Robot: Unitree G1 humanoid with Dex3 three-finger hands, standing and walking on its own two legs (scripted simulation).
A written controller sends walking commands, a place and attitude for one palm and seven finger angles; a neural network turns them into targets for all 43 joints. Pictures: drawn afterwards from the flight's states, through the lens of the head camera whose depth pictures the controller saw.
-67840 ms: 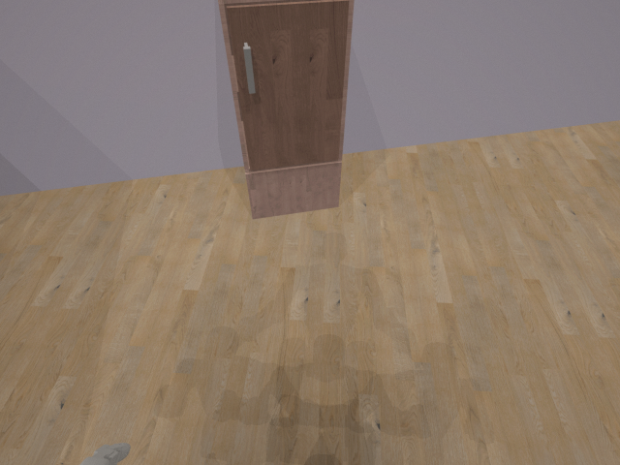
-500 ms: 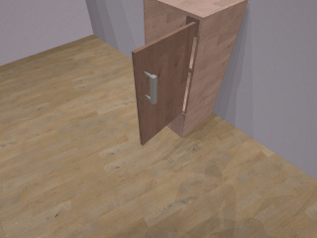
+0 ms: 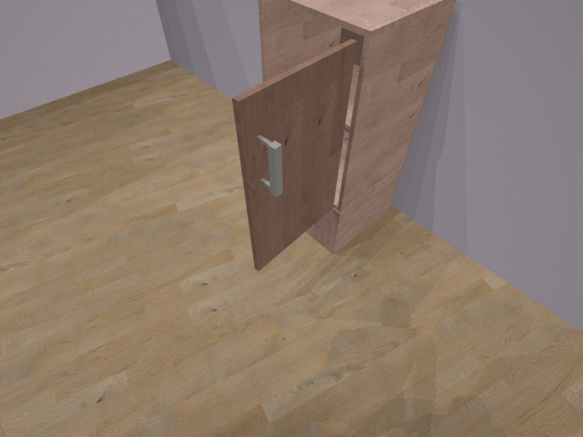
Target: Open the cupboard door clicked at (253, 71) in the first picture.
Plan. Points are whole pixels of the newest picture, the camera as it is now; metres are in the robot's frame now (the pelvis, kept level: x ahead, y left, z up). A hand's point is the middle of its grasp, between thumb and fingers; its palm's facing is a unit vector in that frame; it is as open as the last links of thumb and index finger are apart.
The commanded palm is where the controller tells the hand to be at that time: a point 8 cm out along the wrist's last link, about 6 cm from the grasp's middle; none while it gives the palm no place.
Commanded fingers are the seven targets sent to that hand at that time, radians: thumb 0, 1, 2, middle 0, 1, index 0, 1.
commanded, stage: look to check the result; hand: left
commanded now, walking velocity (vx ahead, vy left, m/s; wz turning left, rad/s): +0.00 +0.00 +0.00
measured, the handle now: (269, 166) +0.66 +0.09 -0.05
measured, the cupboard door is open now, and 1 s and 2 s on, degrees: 94 94 94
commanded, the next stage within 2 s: stand and wait in 0.08 s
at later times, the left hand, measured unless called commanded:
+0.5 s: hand out of the picture -0.01 +0.15 -0.18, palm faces +0.06 -0.98 -0.18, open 7.4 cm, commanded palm none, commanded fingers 0.00 0.90 0.90 -0.20 -0.30 -0.20 -0.30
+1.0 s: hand out of the picture -0.01 +0.14 -0.18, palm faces +0.07 -0.98 -0.18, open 7.4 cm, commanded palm none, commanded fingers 0.00 0.90 0.90 -0.20 -0.30 -0.20 -0.30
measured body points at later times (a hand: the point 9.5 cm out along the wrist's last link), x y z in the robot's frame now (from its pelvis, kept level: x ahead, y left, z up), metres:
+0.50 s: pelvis +0.01 -0.01 +0.00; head +0.02 -0.02 +0.45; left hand -0.01 +0.20 -0.16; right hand +0.00 -0.22 -0.17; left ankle +0.02 +0.12 -0.74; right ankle -0.03 -0.09 -0.74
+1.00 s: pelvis +0.01 -0.02 +0.00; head +0.03 -0.02 +0.45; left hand -0.01 +0.19 -0.16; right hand +0.00 -0.22 -0.17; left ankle +0.02 +0.12 -0.74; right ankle -0.03 -0.09 -0.74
